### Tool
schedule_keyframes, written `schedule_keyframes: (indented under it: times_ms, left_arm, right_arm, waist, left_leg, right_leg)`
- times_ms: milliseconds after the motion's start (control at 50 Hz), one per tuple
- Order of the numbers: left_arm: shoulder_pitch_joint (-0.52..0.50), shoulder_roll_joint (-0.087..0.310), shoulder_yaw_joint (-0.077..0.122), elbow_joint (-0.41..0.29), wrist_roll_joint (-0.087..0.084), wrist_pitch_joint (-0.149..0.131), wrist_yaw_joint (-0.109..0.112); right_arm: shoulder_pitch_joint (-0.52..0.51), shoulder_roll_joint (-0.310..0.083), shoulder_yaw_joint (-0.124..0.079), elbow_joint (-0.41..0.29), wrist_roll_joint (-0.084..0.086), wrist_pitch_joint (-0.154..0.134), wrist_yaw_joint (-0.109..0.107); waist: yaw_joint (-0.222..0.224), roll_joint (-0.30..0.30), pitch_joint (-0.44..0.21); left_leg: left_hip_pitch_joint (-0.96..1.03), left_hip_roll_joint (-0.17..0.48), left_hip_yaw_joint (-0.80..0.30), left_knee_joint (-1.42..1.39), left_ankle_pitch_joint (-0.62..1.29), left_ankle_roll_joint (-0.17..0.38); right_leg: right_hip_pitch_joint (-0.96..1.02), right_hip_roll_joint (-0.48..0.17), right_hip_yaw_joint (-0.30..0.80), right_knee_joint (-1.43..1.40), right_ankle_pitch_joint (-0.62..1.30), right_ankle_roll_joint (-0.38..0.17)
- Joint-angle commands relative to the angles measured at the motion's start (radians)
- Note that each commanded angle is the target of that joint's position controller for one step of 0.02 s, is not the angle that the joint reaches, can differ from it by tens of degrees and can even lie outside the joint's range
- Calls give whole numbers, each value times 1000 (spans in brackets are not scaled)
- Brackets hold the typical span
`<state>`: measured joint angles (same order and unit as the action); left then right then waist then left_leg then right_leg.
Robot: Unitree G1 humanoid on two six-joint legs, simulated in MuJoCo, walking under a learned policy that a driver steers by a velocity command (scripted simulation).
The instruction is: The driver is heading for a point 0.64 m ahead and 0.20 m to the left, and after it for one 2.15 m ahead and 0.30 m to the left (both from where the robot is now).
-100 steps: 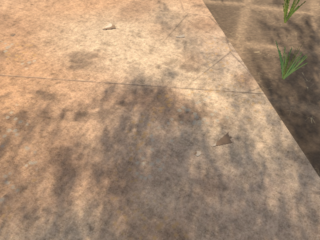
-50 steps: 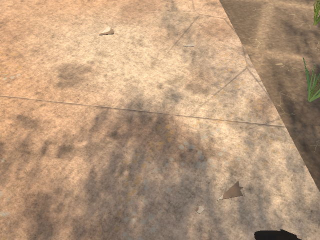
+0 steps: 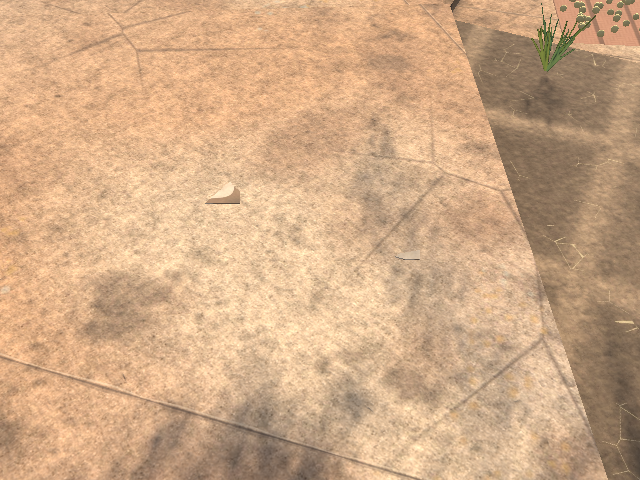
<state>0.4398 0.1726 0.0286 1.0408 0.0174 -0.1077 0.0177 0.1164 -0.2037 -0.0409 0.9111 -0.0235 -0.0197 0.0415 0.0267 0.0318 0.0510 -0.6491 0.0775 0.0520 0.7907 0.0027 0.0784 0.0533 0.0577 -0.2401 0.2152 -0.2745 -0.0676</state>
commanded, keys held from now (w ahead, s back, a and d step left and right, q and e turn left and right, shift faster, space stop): w+q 0.80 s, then e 0.20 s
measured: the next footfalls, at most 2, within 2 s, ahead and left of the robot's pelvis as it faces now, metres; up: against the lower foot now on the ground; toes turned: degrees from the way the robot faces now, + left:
left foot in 0.16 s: +0.23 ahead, +0.08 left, +0.00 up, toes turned +11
right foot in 0.70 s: +0.59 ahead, +0.03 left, +0.00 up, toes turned +26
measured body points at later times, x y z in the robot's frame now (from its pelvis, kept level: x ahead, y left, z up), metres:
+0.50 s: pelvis +0.26 +0.05 +0.00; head +0.29 +0.08 +0.45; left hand +0.37 +0.33 -0.11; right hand +0.32 -0.22 -0.12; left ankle +0.19 +0.07 -0.74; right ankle +0.45 -0.09 -0.67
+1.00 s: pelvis +0.51 +0.10 +0.01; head +0.55 +0.11 +0.45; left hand +0.39 +0.34 -0.12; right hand +0.77 -0.05 -0.11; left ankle +0.52 +0.25 -0.69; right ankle +0.56 +0.01 -0.74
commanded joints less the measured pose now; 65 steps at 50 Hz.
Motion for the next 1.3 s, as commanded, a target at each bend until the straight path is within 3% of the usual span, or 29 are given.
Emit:
schedule_keyframes:
  times_ms: [20, 80, 140, 160, 180, 200, 220, 260, 300, 380, 600, 640, 680, 700, 720, 740, 780, 820, 880, 980, 1040, 1100, 1120, 1140, 1160, 1180, 1200, 1240, 1300]
  left_arm:
    - [66, 132, 22, -18, 2, -3, 15]
    - [56, 159, 28, -14, 6, 11, 27]
    - [21, 202, 43, -33, 9, 34, 25]
    - [-7, 204, 45, -61, 3, 34, 18]
    - [26, 85, 24, -127, -7, 28, -7]
    - [-104, 161, 39, -178, -6, 13, -14]
    - [-185, 163, 36, -210, -10, -4, -19]
    - [-164, 159, 38, -194, -4, -6, -14]
    - [-127, 136, 35, -192, 27, 37, -18]
    - [-235, 125, 32, -249, 31, 73, -30]
    - [-581, 151, 10, -409, 11, 57, -44]
    - [-517, 171, 13, -407, 6, 47, -39]
    - [-288, 221, 34, -343, 2, 32, -21]
    - [-135, 262, 48, -316, 17, 19, -6]
    - [-17, 346, 66, -321, 46, 20, 11]
    - [-75, 363, 75, -323, 35, 36, 4]
    - [-220, 183, 40, -350, 15, 46, -6]
    - [-216, 153, 27, -319, 15, 34, -8]
    - [-144, 162, 24, -262, 1, -7, -27]
    - [-161, 181, 21, -225, -9, 11, -37]
    - [-99, 220, 35, -198, -12, 34, -35]
    - [-118, 243, 48, -208, -23, 54, -26]
    - [-104, 223, 46, -213, -26, 56, -24]
    - [-77, 160, 30, -245, -28, 56, -22]
    - [32, 98, 19, -246, -37, 73, -10]
    - [6, 184, 40, -227, -17, 98, -1]
    - [-38, 196, 51, -230, -2, 113, -3]
    - [-65, 181, 58, -235, 3, 136, -13]
    - [-58, 162, 61, -239, 4, 164, -19]
  right_arm:
    - [-122, -21, 6, -95, -4, -12, 6]
    - [-91, -40, -4, -98, -8, -11, 2]
    - [143, -95, -37, -32, -15, -19, -8]
    - [290, -162, -65, 6, -29, -24, -19]
    - [290, -271, -93, -8, -28, -21, -32]
    - [319, -279, -95, -12, 2, -6, -32]
    - [255, -250, -87, -8, 9, -3, -42]
    - [157, -164, -66, -22, 15, -14, -44]
    - [135, -136, -52, -29, 24, -36, -47]
    - [216, -184, -60, -18, 27, -54, -43]
    - [395, -202, -60, -25, 6, -41, -58]
    - [350, -220, -65, -42, 5, -42, -65]
    - [283, -244, -70, -62, 9, -51, -53]
    - [269, -224, -65, -76, 20, -61, -41]
    - [318, -116, -39, -114, 46, -66, -39]
    - [393, -141, -41, -135, 42, -58, -43]
    - [295, -181, -45, -102, 1, -32, -38]
    - [250, -143, -40, -119, -14, -18, -21]
    - [279, -102, -30, -113, -16, -4, -18]
    - [136, -65, 7, -145, -14, -10, -12]
    - [67, -85, 15, -159, -2, -13, -23]
    - [106, -117, 8, -148, -3, -29, -50]
    - [134, -150, -1, -141, -14, -40, -61]
    - [184, -213, -12, -153, -29, -50, -72]
    - [187, -280, -33, -160, -2, -29, -72]
    - [199, -231, -31, -167, 21, -13, -73]
    - [154, -176, -15, -174, 21, -9, -77]
    - [52, -125, 2, -191, 9, -2, -89]
    - [46, -123, -1, -194, 0, -5, -94]
  waist:
    - [10, -89, 75]
    - [-23, -113, 37]
    - [-124, -127, -101]
    - [-200, -59, -178]
    - [-128, 175, -257]
    - [-167, 81, -283]
    - [-135, 23, -127]
    - [-43, -92, -24]
    - [4, -73, -38]
    - [-12, -22, -17]
    - [-131, 45, 4]
    - [-84, 58, -5]
    - [22, 32, -107]
    - [93, -14, -208]
    - [98, -178, -362]
    - [18, -352, -415]
    - [-10, -55, -120]
    - [-33, -91, -27]
    - [-60, -120, -61]
    - [-54, -167, -88]
    - [-22, -170, -101]
    - [-56, -136, -92]
    - [-60, -85, -105]
    - [-56, 59, -189]
    - [-32, 238, -268]
    - [-68, 149, -261]
    - [-46, 84, -174]
    - [1, 101, -98]
    - [14, 89, -113]
  left_leg:
    - [-3, -25, 66, -105, -19, 22]
    - [98, -87, 114, -151, -149, 74]
    - [390, -180, 122, -235, -257, 152]
    - [622, -99, -27, -320, -292, 205]
    - [937, 219, -530, -361, -277, 353]
    - [962, 269, -801, -510, -309, 404]
    - [855, 251, -633, -539, -260, 357]
    - [624, 159, -451, -567, -24, 266]
    - [529, 89, -349, -574, 113, 236]
    - [486, 31, -301, -589, 182, 207]
    - [720, 47, -411, -482, 301, 151]
    - [684, 49, -423, -437, 359, 118]
    - [597, -9, -389, -225, 524, 69]
    - [474, -69, -353, -9, 381, 47]
    - [265, -163, -245, 298, -143, 20]
    - [78, -225, -183, 465, -555, 15]
    - [26, -99, -168, 493, -385, 10]
    - [77, -59, -156, 408, -345, -6]
    - [142, -105, -159, 352, -356, -29]
    - [243, -89, -36, -13, -187, -68]
    - [300, -108, -33, -133, -129, -80]
    - [423, -105, -53, -323, -62, -58]
    - [513, -47, -99, -384, 30, -43]
    - [651, 178, -278, -373, 333, 1]
    - [730, 366, -425, -364, 558, 147]
    - [685, 353, -437, -406, 433, 205]
    - [605, 296, -367, -446, 307, 187]
    - [487, 216, -236, -501, 200, 135]
    - [435, 188, -136, -504, 206, 146]
  right_leg:
    - [0, -305, 62, -39, 588, -49]
    - [73, -324, 12, 96, 920, -42]
    - [26, -327, -16, 501, 1033, -43]
    - [-161, -302, -22, 782, 786, -14]
    - [-610, -116, 0, 1158, -154, 42]
    - [-789, -26, 225, 1285, -246, 49]
    - [-870, -108, 273, 1223, -132, 38]
    - [-740, -163, 269, 1046, -37, 48]
    - [-632, -176, 271, 958, -36, 78]
    - [-674, -171, 233, 810, 66, 119]
    - [-757, -84, 245, 426, 222, 90]
    - [-609, -62, 255, 344, 183, 65]
    - [-271, -14, 234, 266, 151, 25]
    - [-28, -111, 317, 240, 125, -10]
    - [225, -404, 639, 218, -18, -69]
    - [250, -524, 1039, 85, -52, -165]
    - [-47, -429, 765, 49, -151, -139]
    - [-199, -346, 557, 6, 127, -109]
    - [-226, -316, 403, 48, 749, -138]
    - [-260, -213, 260, 66, 881, -115]
    - [-230, -220, 310, 117, 797, -100]
    - [-256, -218, 392, 218, 572, -62]
    - [-299, -179, 393, 291, 437, -30]
    - [-382, -113, 344, 464, 133, 7]
    - [-503, 14, 229, 685, -368, 24]
    - [-562, 2, 242, 842, -416, 27]
    - [-585, -28, 265, 899, -348, 33]
    - [-562, -66, 269, 901, -237, 63]
    - [-515, -55, 241, 930, -172, 93]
